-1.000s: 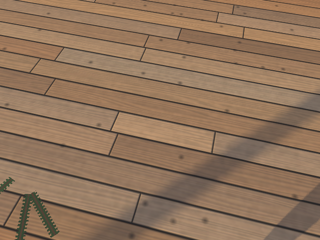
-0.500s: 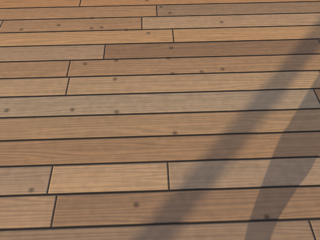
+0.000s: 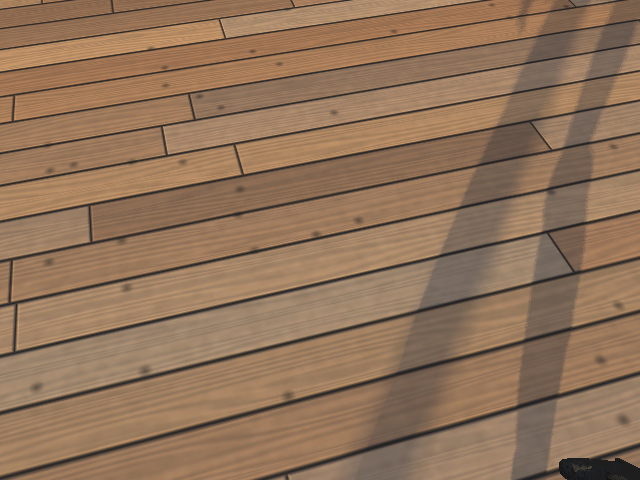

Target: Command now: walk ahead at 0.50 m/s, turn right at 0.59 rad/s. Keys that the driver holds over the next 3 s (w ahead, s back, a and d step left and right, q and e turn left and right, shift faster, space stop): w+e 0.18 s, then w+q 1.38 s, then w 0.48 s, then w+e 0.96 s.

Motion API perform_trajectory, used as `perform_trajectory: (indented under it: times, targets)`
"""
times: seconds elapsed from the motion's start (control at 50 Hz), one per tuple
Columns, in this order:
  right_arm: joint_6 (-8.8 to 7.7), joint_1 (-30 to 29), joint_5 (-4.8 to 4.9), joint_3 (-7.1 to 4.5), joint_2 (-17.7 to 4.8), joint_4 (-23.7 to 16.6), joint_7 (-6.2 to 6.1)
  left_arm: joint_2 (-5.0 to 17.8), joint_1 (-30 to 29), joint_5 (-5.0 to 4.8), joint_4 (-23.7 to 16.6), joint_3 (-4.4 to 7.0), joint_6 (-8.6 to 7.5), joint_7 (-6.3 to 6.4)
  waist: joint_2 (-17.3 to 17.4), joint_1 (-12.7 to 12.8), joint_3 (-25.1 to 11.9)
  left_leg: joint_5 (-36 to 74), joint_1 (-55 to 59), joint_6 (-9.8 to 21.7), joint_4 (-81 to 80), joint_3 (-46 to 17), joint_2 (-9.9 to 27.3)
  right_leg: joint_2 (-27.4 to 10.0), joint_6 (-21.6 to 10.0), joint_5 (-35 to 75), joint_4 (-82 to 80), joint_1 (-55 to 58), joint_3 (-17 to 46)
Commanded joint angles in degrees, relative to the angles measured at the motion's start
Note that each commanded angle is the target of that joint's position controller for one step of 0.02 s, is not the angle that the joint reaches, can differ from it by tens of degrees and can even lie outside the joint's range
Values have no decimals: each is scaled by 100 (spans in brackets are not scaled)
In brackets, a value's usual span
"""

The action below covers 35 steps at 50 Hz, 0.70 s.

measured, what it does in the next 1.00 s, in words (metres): walks ahead: right foot, then left foot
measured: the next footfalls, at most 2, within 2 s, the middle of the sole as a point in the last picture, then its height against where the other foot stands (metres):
right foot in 0.44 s outside the picture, level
left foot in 0.96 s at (304, 409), level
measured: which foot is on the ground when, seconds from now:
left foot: down 0.00-0.44, up 0.46-0.94, down 0.96-1.00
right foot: up 0.00-0.42, down 0.44-0.94, up 0.96-1.00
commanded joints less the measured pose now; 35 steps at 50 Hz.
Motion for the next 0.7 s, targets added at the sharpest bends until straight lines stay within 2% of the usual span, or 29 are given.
perform_trajectory:
  times: [0.02,0.04,0.06,0.08,0.12,0.16,0.22,0.28,0.32,0.36,0.38,0.4,0.42,0.44,0.46,0.48,0.5,0.52,0.54,0.56,0.6,0.66,0.7]
  targets:
    - [89,1066,8,-226,-708,-124,-52,827,-305,24,-618,132,-76,15,563,-709,-539,-1318,3083,952,-1422,-2814,2179,-721,120,594,1820,-3022,-176]
    - [122,881,-18,-187,-599,-86,-53,746,-499,86,-697,145,-72,-3,538,-599,-208,-727,2497,901,-1564,-2287,1952,-877,128,872,1546,-2880,-202]
    - [121,804,-57,-152,-532,-58,-61,636,-466,56,-725,151,-48,-41,669,-458,-95,-366,2117,826,-1712,-1828,1773,-1029,109,1030,1367,-2613,-229]
    - [104,795,-46,-158,-524,-18,-57,516,-410,12,-740,136,-16,-65,792,-406,-54,-174,1925,821,-1862,-1510,1675,-1094,109,1104,1225,-2470,-317]
    - [55,852,4,-203,-635,71,-47,347,-491,7,-842,100,46,-80,755,-378,8,295,1824,930,-2064,-1054,1683,-1169,154,1271,979,-2554,-412]
    - [40,918,4,-258,-794,147,-58,301,-689,39,-970,79,71,-81,626,-384,32,784,1920,1009,-2153,-715,1761,-1221,220,1615,593,-2769,-407]
    - [79,1124,19,-257,-859,299,-48,148,-1009,74,-1033,3,19,-127,492,-482,37,1186,1976,990,-2196,-236,1619,-1147,213,2355,-379,-2595,-472]
    - [174,1303,155,-240,-980,428,-28,43,-1650,113,-1176,-83,-96,-234,479,-627,258,1156,1921,946,-2172,-15,1450,-1038,176,2848,-1526,-2200,-948]
    - [238,1557,213,-253,-1116,517,-12,71,-2043,79,-1292,-96,-158,-298,517,-761,374,1141,2061,954,-2084,-155,1555,-921,185,2734,-1991,-2027,-1091]
    - [304,1677,241,-274,-1238,603,-16,214,-2159,42,-1371,-56,-210,-341,660,-701,389,1300,2351,893,-1852,-348,1732,-809,114,2385,-2377,-1852,-1077]
    - [336,1676,254,-282,-1287,639,-28,325,-2032,41,-1353,-13,-234,-345,746,-571,323,1500,2445,833,-1663,-423,1790,-735,52,2236,-2584,-1580,-1080]
    - [364,1592,273,-280,-1328,657,-43,461,-1647,63,-1253,61,-257,-330,795,-276,115,2121,2408,727,-1235,-354,1726,-590,-50,2295,-2876,-913,-1179]
    - [371,1602,273,-233,-1217,678,-53,712,-886,111,-1007,202,-263,-283,704,111,-382,2714,2153,566,-336,-129,1453,-470,-204,2475,-3040,301,-1254]
    - [334,1556,166,-103,-894,570,-54,1088,106,210,-821,341,-246,-200,428,549,-1202,1730,1132,310,1137,93,1152,-1225,-510,2726,-2742,2021,-550]
    - [236,2114,77,121,-168,381,-26,1672,499,312,-785,436,-202,-132,-1139,303,-2048,-1738,-1104,-96,3326,221,287,-2906,-1338,2372,-3013,3977,1934]
    - [160,2002,230,12,-617,478,-19,1236,647,306,-764,329,-199,-147,-1000,499,-2421,-2567,-1603,-90,4231,-625,286,-3057,-1502,1787,-3597,3761,2861]
    - [160,1579,359,-103,-936,336,-15,939,330,245,-718,217,-214,-157,-810,425,-1468,-2202,-2057,-49,4496,-621,541,-2832,-1269,1760,-3710,3119,1955]
    - [190,1320,321,-101,-894,279,-34,702,-39,191,-693,139,-232,-166,-641,252,-959,-1731,-2014,-36,4322,-482,768,-2568,-1099,1881,-3866,2386,1242]
    - [250,1203,234,-124,-854,277,-52,484,-397,183,-671,75,-257,-191,-539,63,-563,-1364,-1806,-57,4058,-463,915,-2338,-994,2017,-4112,1689,728]
    - [347,1323,212,-153,-783,318,-59,349,-653,205,-652,45,-309,-205,-628,-156,-351,-1078,-1434,-78,3861,-530,1041,-2179,-905,2185,-4369,1151,305]
    - [506,1443,234,-122,-514,337,-58,336,-880,236,-554,78,-409,-194,-505,-372,-150,-779,-1120,-142,3706,-523,1063,-2143,-910,2523,-4747,637,-192]
    - [599,1142,190,-128,-425,180,-65,467,-840,281,-370,147,-470,-111,-248,-414,95,-181,-1439,-221,3198,-627,1058,-2153,-900,3010,-4941,632,-840]
    - [593,874,166,-107,-371,85,-7,553,-750,275,-262,179,-453,-58,-204,-348,181,416,-1500,-218,2548,-573,1025,-2071,-816,3068,-4971,756,-1262]
Over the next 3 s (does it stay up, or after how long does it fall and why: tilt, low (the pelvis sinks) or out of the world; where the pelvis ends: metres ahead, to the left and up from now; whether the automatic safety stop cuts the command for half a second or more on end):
stays up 1.49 0.48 0.00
